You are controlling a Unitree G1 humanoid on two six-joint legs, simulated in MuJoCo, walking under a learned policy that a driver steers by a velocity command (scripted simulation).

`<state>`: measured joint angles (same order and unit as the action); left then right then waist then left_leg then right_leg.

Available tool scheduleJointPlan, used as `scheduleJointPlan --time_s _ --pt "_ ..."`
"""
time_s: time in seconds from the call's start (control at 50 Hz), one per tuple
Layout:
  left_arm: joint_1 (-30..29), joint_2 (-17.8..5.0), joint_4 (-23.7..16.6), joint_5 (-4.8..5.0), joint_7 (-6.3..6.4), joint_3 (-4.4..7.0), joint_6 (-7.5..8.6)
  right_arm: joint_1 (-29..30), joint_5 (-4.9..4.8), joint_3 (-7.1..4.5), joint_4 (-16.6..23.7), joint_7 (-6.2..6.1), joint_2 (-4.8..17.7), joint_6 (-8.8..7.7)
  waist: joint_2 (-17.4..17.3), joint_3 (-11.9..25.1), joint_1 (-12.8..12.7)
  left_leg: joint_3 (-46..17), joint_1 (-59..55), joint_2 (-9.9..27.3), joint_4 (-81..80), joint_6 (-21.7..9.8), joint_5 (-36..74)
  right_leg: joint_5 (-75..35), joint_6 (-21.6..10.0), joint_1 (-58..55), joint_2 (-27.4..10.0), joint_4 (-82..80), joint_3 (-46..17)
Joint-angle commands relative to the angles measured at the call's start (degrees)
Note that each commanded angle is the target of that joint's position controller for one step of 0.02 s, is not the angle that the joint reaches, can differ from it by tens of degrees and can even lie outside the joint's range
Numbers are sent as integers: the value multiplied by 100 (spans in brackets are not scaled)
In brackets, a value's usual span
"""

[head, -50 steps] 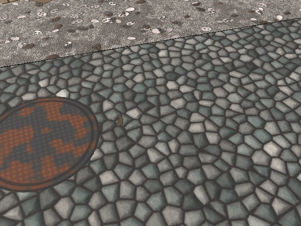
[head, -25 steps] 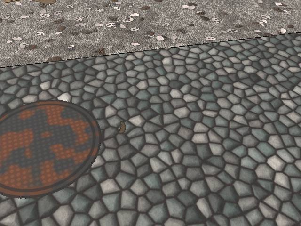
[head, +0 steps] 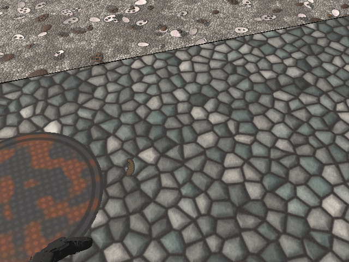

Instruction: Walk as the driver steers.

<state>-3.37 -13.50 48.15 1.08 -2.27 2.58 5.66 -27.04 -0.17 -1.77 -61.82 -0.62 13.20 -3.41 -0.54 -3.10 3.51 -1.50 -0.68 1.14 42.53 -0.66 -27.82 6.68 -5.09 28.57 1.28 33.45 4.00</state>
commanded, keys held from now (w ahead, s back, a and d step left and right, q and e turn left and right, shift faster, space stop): w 0.98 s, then w+q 0.02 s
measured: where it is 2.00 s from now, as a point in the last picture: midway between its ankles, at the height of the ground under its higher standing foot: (143, 109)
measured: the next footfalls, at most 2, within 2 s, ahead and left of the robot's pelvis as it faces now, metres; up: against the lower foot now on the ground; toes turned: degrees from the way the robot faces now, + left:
left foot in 0.48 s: +0.47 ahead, +0.14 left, +0.00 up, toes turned +2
right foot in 1.04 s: +0.78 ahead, -0.10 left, +0.00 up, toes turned -3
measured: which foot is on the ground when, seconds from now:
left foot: up 0.00-0.46, down 0.48-1.00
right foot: down 0.00-0.48, up 0.50-1.00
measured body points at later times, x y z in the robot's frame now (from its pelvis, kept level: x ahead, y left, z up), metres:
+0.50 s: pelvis +0.30 +0.04 +0.01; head +0.33 +0.05 +0.45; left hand +0.25 +0.31 -0.14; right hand +0.51 -0.20 -0.08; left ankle +0.43 +0.14 -0.72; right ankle +0.12 -0.09 -0.71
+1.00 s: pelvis +0.58 +0.03 +0.02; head +0.61 +0.02 +0.46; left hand +0.79 +0.25 -0.08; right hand +0.53 -0.25 -0.13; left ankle +0.43 +0.14 -0.72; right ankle +0.74 -0.10 -0.70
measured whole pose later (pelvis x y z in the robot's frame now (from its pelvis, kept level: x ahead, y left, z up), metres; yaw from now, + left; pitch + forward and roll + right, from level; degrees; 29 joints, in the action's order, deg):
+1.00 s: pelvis +0.58 +0.03 +0.02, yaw -1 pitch +2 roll +2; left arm -0.3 -13.6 49.9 1.0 -2.2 2.2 5.0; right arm -22.7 -0.9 -3.6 -58.0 -0.6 14.5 -3.8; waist 1.7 -0.8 4.1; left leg 3.2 -5.6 -2.0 12.7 -0.6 -20.3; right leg 0.4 -3.1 31.6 -3.1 29.1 0.7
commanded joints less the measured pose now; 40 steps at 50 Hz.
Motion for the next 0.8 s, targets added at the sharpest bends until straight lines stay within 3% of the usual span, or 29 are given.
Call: scheduleJointPlan --time_s 0.02,0.04,0.06,0.1,0.14,0.2,0.28,0.34,0.4,0.44,0.46,0.48,0.5,0.52,0.54,0.56,0.58,0.6,0.62,0.66,0.74,0.8 --pt "2091 -1016 452 -5 64 277 -40 227 -258 -115 637 99 709 -397 1015 1458 -1008 -590 4283 -39 3809 -221 -91 1839 -1270 -4577 -2136 -1869 -4068" --pt "1521 -802 324 -16 56 206 0 642 -291 -137 759 64 807 -448 526 861 -800 -430 4144 293 3576 -288 488 1302 -1076 -3524 -1936 -2036 -3212" --pt "1176 -603 290 -74 20 142 44 802 -221 -186 770 8 783 -429 219 494 -581 -319 3849 513 3201 -277 882 642 -940 -2646 -1704 -2199 -2553" --pt "999 -411 353 -148 -23 79 92 519 -125 -208 728 -36 513 -265 439 373 -217 -348 3133 757 2712 -248 1190 215 -809 -1748 -1358 -2488 -1812" --pt "1189 -532 492 -116 7 91 115 580 -96 -204 803 -56 376 -151 456 184 -136 -239 3133 827 2335 -157 1278 -11 -899 -1345 -1291 -2721 -1465" --pt "1555 -815 624 -126 150 139 114 1369 -13 -244 1138 -68 522 -128 325 -69 -265 -183 3798 900 1338 43 2158 -244 -950 -1456 -1290 -2907 -1260" --pt "2001 -938 719 -61 247 145 61 2308 -27 -169 1406 35 383 -200 270 -120 -559 97 3581 619 -340 74 3383 -548 -696 -1704 -1064 -2879 -781" --pt "2431 -1001 884 3 261 162 4 2849 -85 -121 1583 129 390 -213 250 -198 -756 135 3607 485 -908 59 3454 -496 -672 -2272 -1237 -2725 -773" --pt "2625 -1054 995 20 282 204 -110 3102 -101 -129 1775 236 520 -249 272 -207 -723 60 3762 421 -1251 -121 2906 -825 -576 -3045 -1568 -2327 -872" --pt "2517 -1143 971 8 292 241 -183 2786 -109 -196 1754 272 710 -274 419 20 -467 186 3204 248 -1374 -280 2433 -1802 -450 -3298 -1637 -1850 -858" --pt "2384 -1143 933 -4 289 237 -221 2216 -102 -292 1607 267 879 -284 454 374 -123 365 2384 51 -1481 -410 2361 -2763 -340 -3251 -1471 -1147 -690" --pt "2380 -975 878 -53 289 170 -247 1189 -91 -446 1296 226 1181 -280 357 1040 294 332 936 62 -1395 -610 2454 -2967 -176 -2762 -1142 71 -453" --pt "2840 -492 738 -128 257 8 -190 303 38 -581 1122 191 1735 -270 -553 2013 297 -1581 -1361 1441 -1308 -1296 2188 -1276 158 -839 -518 2233 -125" --pt "3154 -99 820 -108 216 -127 -55 24 -13 -558 1015 233 1701 -239 -1576 2608 207 -3836 -2362 2193 -2257 -1828 1184 2561 335 635 283 3588 -612" --pt "2623 -780 746 72 188 44 61 263 -46 -404 1051 229 1206 -253 -1075 2038 288 -3596 -1994 1999 -2490 -1546 726 2567 207 1267 -60 4174 -1111" --pt "2136 -966 585 169 187 91 133 829 -46 -343 1182 208 1036 -266 -806 1270 164 -2772 -1158 1841 -2610 -1336 1122 2007 119 1491 -370 4137 -934" --pt "1888 -941 560 119 226 105 150 1259 5 -295 1269 208 900 -274 -394 871 9 -2162 -341 1645 -2781 -1258 1742 1484 123 1277 -634 3864 -811" --pt "1859 -865 568 48 250 140 106 1493 57 -254 1300 225 751 -291 -318 608 -180 -1686 283 1439 -2966 -1191 2211 1151 147 970 -823 3535 -808" --pt "1973 -730 598 23 250 140 29 1568 95 -223 1278 244 643 -304 -398 572 -336 -1411 631 1300 -3137 -1155 2389 952 164 629 -931 3343 -833" --pt "2063 -505 629 5 260 123 -97 1470 57 -229 1189 246 671 -329 -381 463 -450 -1041 927 1195 -3375 -1229 2717 802 247 493 -977 3017 -758" --pt "1305 -523 341 -85 271 149 -144 1086 40 -284 1005 116 892 -300 -229 159 -342 -625 810 1146 -3610 -1255 3120 -205 458 1145 -1007 1852 -701" --pt "719 -409 172 -69 214 108 -95 885 5 -278 916 48 921 -260 -286 33 -187 -223 835 931 -3683 -1087 3032 -1085 486 932 -844 733 -533"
